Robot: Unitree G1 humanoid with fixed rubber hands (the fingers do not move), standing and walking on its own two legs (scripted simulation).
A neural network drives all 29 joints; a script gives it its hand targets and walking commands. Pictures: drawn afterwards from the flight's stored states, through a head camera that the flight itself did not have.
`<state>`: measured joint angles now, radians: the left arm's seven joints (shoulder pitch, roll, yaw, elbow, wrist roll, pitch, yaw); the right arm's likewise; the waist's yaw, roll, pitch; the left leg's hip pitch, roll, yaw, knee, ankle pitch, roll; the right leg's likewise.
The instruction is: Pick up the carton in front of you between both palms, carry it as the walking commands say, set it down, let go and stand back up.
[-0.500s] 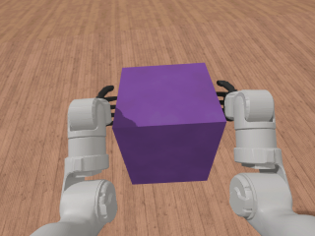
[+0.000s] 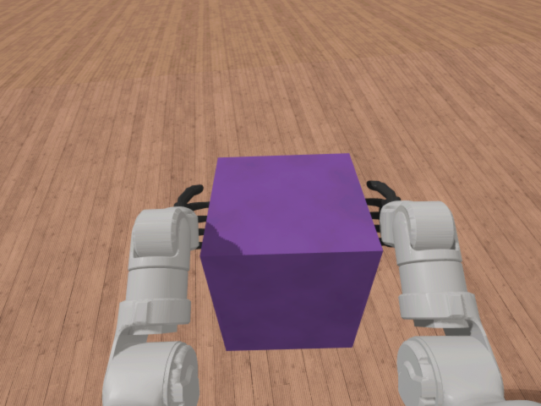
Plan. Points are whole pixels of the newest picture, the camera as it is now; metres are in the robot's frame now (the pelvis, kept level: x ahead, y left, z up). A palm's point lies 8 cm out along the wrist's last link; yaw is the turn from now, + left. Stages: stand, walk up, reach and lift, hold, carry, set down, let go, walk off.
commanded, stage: carry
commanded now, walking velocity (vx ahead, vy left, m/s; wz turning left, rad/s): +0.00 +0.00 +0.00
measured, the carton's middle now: (286, 254) +0.35 +0.00 +0.06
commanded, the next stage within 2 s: none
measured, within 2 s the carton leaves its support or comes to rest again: neither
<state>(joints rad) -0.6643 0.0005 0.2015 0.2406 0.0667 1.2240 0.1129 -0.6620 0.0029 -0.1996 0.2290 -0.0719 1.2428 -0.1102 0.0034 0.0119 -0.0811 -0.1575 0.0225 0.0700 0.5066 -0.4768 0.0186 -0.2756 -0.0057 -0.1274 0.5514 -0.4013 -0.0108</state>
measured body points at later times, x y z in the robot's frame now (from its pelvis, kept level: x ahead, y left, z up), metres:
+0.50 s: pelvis -0.02 +0.00 +0.00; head -0.05 +0.00 +0.45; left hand +0.33 +0.16 +0.13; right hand +0.33 -0.15 +0.13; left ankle -0.04 +0.11 -0.74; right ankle +0.02 -0.09 -0.73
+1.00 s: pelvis -0.03 +0.00 +0.00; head -0.05 +0.00 +0.45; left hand +0.32 +0.16 +0.12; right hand +0.32 -0.15 +0.12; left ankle -0.04 +0.11 -0.74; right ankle +0.02 -0.09 -0.73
